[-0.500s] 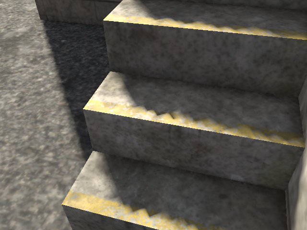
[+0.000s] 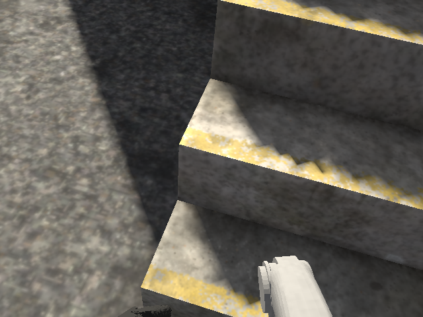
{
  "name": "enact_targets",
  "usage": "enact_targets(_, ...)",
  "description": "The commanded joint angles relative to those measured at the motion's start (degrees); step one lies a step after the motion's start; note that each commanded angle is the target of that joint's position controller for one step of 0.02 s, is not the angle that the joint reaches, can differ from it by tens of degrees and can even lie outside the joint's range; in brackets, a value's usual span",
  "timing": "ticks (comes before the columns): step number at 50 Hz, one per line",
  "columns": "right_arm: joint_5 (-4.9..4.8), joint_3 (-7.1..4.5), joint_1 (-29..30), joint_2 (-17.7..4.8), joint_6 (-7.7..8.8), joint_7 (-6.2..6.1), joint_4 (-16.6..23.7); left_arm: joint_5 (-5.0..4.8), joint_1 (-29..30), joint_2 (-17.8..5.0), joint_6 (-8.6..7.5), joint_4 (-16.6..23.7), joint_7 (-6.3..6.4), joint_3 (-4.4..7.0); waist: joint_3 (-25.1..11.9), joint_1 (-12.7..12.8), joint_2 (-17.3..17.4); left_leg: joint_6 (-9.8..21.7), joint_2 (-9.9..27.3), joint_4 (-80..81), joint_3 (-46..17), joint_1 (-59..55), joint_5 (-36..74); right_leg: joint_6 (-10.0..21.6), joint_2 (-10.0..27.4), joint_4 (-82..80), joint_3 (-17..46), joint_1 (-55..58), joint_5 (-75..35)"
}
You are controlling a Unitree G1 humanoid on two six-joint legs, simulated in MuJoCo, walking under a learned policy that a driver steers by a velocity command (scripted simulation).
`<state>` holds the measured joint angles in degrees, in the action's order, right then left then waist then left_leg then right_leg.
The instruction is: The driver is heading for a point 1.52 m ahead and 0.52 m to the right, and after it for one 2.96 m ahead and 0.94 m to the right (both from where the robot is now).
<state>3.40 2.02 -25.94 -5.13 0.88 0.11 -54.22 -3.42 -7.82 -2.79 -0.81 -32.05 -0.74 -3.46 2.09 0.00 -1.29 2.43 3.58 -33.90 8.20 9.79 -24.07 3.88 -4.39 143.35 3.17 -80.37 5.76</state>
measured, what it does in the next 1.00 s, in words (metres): climbs, turning right: right foot 0.21 m higher, then left foot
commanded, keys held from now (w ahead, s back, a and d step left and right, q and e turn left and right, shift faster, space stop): w+e+shift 0.74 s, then w+shift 0.02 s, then w+q+shift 0.24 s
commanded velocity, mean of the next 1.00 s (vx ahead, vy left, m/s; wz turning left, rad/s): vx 0.83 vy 0.07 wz -0.73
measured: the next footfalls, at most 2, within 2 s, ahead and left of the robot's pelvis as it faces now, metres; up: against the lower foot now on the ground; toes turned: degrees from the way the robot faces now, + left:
right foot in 0.18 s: +0.15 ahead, -0.03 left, +0.21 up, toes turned -10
left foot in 0.50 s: +0.28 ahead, +0.19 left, +0.21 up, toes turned -28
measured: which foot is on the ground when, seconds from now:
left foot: down 0.00-0.20, up 0.22-0.48, down 0.50-0.72, up 0.74-1.00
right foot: up 0.00-0.16, down 0.18-0.44, up 0.46-0.66, down 0.68-0.76, up 0.78-0.82, down 0.84-1.00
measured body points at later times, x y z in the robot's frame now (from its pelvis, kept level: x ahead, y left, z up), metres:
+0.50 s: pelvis +0.21 +0.05 +0.17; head +0.21 +0.05 +0.62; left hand +0.38 +0.23 +0.05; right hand +0.41 -0.21 +0.22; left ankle +0.24 +0.18 -0.53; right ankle +0.11 -0.01 -0.43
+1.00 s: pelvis +0.33 +0.01 +0.24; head +0.41 +0.01 +0.68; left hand +0.62 +0.01 +0.08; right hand +0.25 -0.24 +0.18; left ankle +0.47 +0.01 -0.28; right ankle +0.16 -0.01 -0.50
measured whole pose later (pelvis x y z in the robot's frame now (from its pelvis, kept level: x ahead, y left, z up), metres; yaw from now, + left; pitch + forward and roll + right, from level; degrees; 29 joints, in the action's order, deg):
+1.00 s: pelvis +0.33 +0.01 +0.24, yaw -46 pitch +1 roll +1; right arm 2.6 6.6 -12.2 -8.5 1.0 2.6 -27.9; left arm 1.3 -5.9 -19.0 2.9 -46.0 3.2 -0.7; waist 4.0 -13.3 -11.0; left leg 5.8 -7.2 -99.4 0.7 60.4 -41.1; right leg 2.9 7.1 26.2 -7.9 -3.9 5.6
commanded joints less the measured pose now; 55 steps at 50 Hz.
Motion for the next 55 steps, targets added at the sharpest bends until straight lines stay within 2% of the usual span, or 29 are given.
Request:
enact_targets(1, -0.35, 0.27, 9.0, -5.4, 2.62, -1.79, 5.2, 1.06, 9.8, -3.7, 1.01, 8.4, 0.88, 0.16, 5.8, 2.3, 8.2, -7.1, 7.5, 22.7, -0.3, 20.7, 15.9, -0.8, -0.5, -15.5, -6.8, 7.2, -9.2)
enact_targets(3, -0.81, -0.63, 0.7, -10.5, 2.62, -4.27, 1.9, 1.01, 11.3, -2.5, 1.1, 9.5, 0.87, -0.64, 1.1, 1.2, 9.6, -3.9, 9.8, 26.9, 0.0, 7.3, 29.5, -0.2, 2.3, -18.5, -10.4, 6.7, -2.0)
enact_targets(8, -2.35, -5.18, 10.0, -26.2, 0.42, -8.74, 8.2, 1.9, -1.2, -13.0, 1.98, 6.3, -0.43, 3.25, -16.8, 12.9, 14.8, 2.2, 16.6, 5.4, 5.8, -13.9, 155.7, 4.9, -5.9, -53.9, -21.6, 44.3, 42.3)
enact_targets(10, -3.74, -8.23, 21.6, -31.1, -1.12, -8.56, 18.5, 2.69, -12.5, -16.9, 3.82, 5.6, -1.81, 4.71, -14.8, 19.6, 8.7, 1.4, 14.0, -20.7, -0.2, -25.8, 130.3, 9.2, 0.5, -94.4, -6.4, 46.5, 29.6)
enact_targets(11, -5.98, -6.14, 29.7, -20.3, -1.2, -7.6, 26.6, 4.24, -14.0, -16.6, 2.57, 1.0, -2.71, 4.24, -4.0, 17.1, -12.0, -3.7, 0.5, -41.5, -1.9, 3.3, 45.0, 13.3, 1.2, -107.1, 4.2, 59.9, 2.8)
enact_targets(12, -3.67, -3.49, 36.8, -11.4, 0.06, -4.43, 37.3, 8.94, -10.0, -12.8, -1.24, -1.7, -1.14, 2.66, -0.6, 7.9, -18.8, -5.2, -13.3, -65.3, -15.8, 24.6, 3.9, 14.1, 3.3, -117.9, 36.3, 56.5, 6.4)
enact_targets(14, -2.62, -0.45, 32.2, -5.1, 4.32, -1.48, 39.2, 6.52, -4.6, -7.8, -4.75, 0.1, -1.03, 1.59, 3.2, 1.9, -9.0, -4.6, -11.1, -85.3, -22.8, 38.2, -13.0, 18.2, 6.4, -107.6, 39.0, 48.6, 2.6)
enact_targets(16, -0.62, 0.19, 19.6, -7.0, 4.68, 1.25, 34.7, 3.05, -1.8, -8.3, -4.6, -0.9, 0.41, 2.96, 5.7, -5.0, 5.9, -4.9, -9.0, -80.7, -16.5, 41.9, -8.4, 15.5, 4.8, -104.6, 27.5, 48.6, -4.9)
enact_targets(21, 0.11, 1.77, 20.5, -6.7, 4.94, 0.5, 36.8, -0.82, -4.7, -16.7, -3.74, -4.8, 4.31, 5.14, -6.4, -8.3, 12.1, -6.4, -6.6, -9.3, -3.4, -3.3, -12.1, 7.3, -2.9, -100.7, 8.1, 32.8, -12.8)
enact_targets(23, -3.8, -1.37, 4.3, -8.8, 1.57, -0.23, 27.4, 3.24, 3.3, -16.0, -4.43, -0.7, 2.91, 4.41, -12.0, -14.7, 13.9, -0.6, -2.1, 3.1, -5.7, -19.2, 23.7, 2.7, -6.1, -66.1, 1.4, 26.9, 17.2)
enact_targets(24, -0.88, -1.26, 8.4, -12.4, 2.7, -0.77, 28.6, 2.96, 2.8, -15.1, -4.48, 3.6, 1.01, 4.69, -10.7, -9.1, 11.5, 2.8, 5.0, -2.0, -21.8, -18.1, 41.6, -0.7, -5.6, -40.5, 0.5, 22.4, 19.1)
enact_targets(25, 0.97, -1.88, 1.5, -12.7, 3.47, -0.51, 22.5, 3.61, 17.6, -9.6, -5.53, 8.8, 0.61, 1.94, 0.6, -15.5, 9.3, 3.3, 8.3, 9.9, -19.6, -18.1, 59.4, -0.7, -5.3, -22.3, -2.7, 9.4, 25.4)
enact_targets(26, 4.63, -0.91, 8.7, -13.8, 3.84, -0.65, 19.5, 0.34, 8.6, -7.6, -5.35, 9.8, -0.25, 1.66, 2.9, -2.5, 11.3, 7.2, 13.7, 2.9, -16.3, -28.6, 78.2, -2.4, -5.3, -7.7, -3.1, -9.1, 37.2)
enact_targets(27, 1.46, -2.26, 14.4, -15.4, 3.37, -2.35, 21.0, -1.07, -6.7, -9.9, -3.5, 9.0, 0.05, 1.44, -10.9, 5.9, 13.0, 11.4, 22.9, 3.7, -27.2, -34.2, 65.0, -5.0, 3.2, -3.5, 1.1, -8.7, 42.1)
enact_targets(29, -3.82, -4.76, 13.1, -18.8, 3.13, -5.14, 19.5, 2.35, -1.2, -9.2, -1.44, 13.1, 0.73, -0.17, -10.7, 5.2, 6.3, 8.2, 27.3, 18.4, -34.2, -22.2, 25.0, -5.6, 13.8, -11.1, 7.4, -4.2, 39.4)
enact_targets(32, -1.19, -3.94, 26.6, -16.3, 7.25, -3.29, 16.5, 5.05, 7.9, -11.6, -1.05, 15.6, -0.34, -0.03, 0.7, 8.2, -2.6, 3.5, 10.4, 28.5, -9.3, 7.2, 38.0, -5.2, 9.4, -36.2, -8.7, 24.4, 24.9)
enact_targets(34, -2.34, -4.45, 25.2, -21.0, 7.44, -3.63, 16.1, 6.66, -6.7, -17.7, -2.32, 8.4, -2.19, 1.68, -14.2, 13.7, -10.5, 3.6, 1.3, 10.1, -0.7, 19.3, 68.4, -2.0, -0.6, -67.4, -16.7, 68.0, 3.7)
enact_targets(36, -1.44, -5.42, 25.7, -27.7, 6.31, -1.06, 20.4, 4.03, -23.3, -21.5, -3.23, 0.6, -1.01, 4.24, -22.8, 19.2, -13.2, -1.2, -1.4, -27.7, -0.4, 17.0, 68.5, 3.5, 0.0, -89.5, -10.7, 84.3, -8.8)
enact_targets(37, -0.25, -3.82, 15.9, -19.1, 5.42, 2.21, 23.5, 3.37, -25.0, -20.2, -2.29, -3.6, 0.56, 3.82, -19.9, 6.4, -23.9, -5.7, -10.1, -50.3, -0.5, 37.8, 1.8, 7.3, 2.8, -99.0, 6.4, 99.4, -11.4)
enact_targets(38, -1.25, -2.86, 12.6, -15.9, 6.9, 4.75, 25.6, 5.24, -16.4, -15.2, -2.92, -3.4, 0.42, 1.69, -14.5, -1.0, -21.4, -8.5, -9.3, -69.7, -5.7, 58.6, -10.8, 9.3, 7.4, -98.3, 13.8, 103.2, -13.3)
enact_targets(40, -3.36, 2.46, 30.7, -8.1, 6.2, 3.98, 33.6, 5.86, -22.7, -9.5, -3.92, -12.9, -1.2, 0.81, 4.9, 5.1, -1.9, -3.1, -5.2, -83.2, -1.8, 51.1, -17.9, 5.2, 11.5, -137.0, 4.0, 77.4, -21.1)
enact_targets(42, -6.79, 4.91, 24.8, -0.9, 6.48, 4.16, 35.6, 11.1, -11.2, -6.0, -3.82, -16.3, -1.39, -1.73, 9.6, -6.2, -3.7, 0.9, -10.0, -98.0, -9.8, 66.9, -30.2, 3.3, 16.1, -137.9, -5.7, 86.4, -49.1)
enact_targets(45, -4.39, 3.25, -4.9, -13.5, 2.21, 6.03, 36.6, 6.91, 9.1, -33.1, 0.17, -5.1, 5.9, 5.51, -14.0, -23.5, 1.0, -1.8, 3.7, -88.5, -22.9, 59.4, -34.1, 7.8, 34.4, -121.9, -5.6, 89.2, -72.0)
enact_targets(46, -2.77, 2.77, -10.2, -16.1, 3.25, 4.6, 33.1, 5.19, 23.3, -39.2, 1.63, -1.2, 5.22, 7.71, -23.4, -29.2, 3.9, 0.7, 3.6, -59.9, -13.4, 36.2, -26.2, 6.0, 25.1, -125.8, -11.1, 81.2, -67.2)
enact_targets(47, -0.61, 1.11, -6.5, -17.9, 1.89, 2.97, 28.7, 5.62, 18.0, -37.7, 2.77, -0.2, 5.2, 8.84, -26.5, -21.4, 8.9, 0.0, -9.7, -57.5, 1.6, 13.7, -17.6, 8.5, 22.1, -127.5, -8.8, 74.8, -83.9)
enact_targets(49, 0.44, -2.44, 2.9, -22.0, -1.81, 0.72, 26.1, 3.41, 5.8, -31.5, 2.06, -1.5, 5.6, 7.9, -25.0, -12.5, 11.7, 5.1, -12.5, -46.1, -8.4, 10.0, -15.2, 8.6, 21.4, -103.4, -6.4, 74.7, -110.0)
enact_targets(51, 0.24, -4.46, -11.8, -26.3, -2.95, -0.06, 22.1, 2.44, 7.2, -24.3, -0.22, 0.5, 3.35, 5.54, -33.1, -14.4, 26.5, 12.2, -9.5, -17.2, -30.6, -5.8, -16.7, 9.1, 13.5, -83.0, -1.9, 60.1, -31.8)
enact_targets(52, 1.67, -4.59, -1.7, -27.1, -1.85, -0.94, 22.7, 3.35, 7.6, -16.5, -0.77, 2.7, 0.84, 3.17, -30.9, -6.9, 39.3, 14.0, -7.8, 0.2, -45.8, -0.8, -26.6, 8.5, 1.5, -68.2, 0.9, 53.6, -1.2)
enact_targets(55, -1.73, 0.05, 13.1, -11.3, -0.21, 1.51, 27.6, 6.15, 3.8, -11.8, -1.8, 1.5, -3.24, 2.57, -12.5, 3.8, 19.5, 3.4, -14.4, 3.0, -40.6, 39.7, -25.4, 4.7, -3.7, -50.4, 1.9, 60.5, 11.5)
Velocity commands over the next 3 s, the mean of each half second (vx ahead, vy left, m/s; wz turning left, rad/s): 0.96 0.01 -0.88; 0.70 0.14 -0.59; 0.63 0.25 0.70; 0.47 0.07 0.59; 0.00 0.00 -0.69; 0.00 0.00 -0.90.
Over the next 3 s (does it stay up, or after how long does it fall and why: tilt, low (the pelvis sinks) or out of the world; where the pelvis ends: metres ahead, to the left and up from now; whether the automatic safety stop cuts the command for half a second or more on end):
stays up -0.10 0.58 0.03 its command is cut before an obstacle after 0.7 s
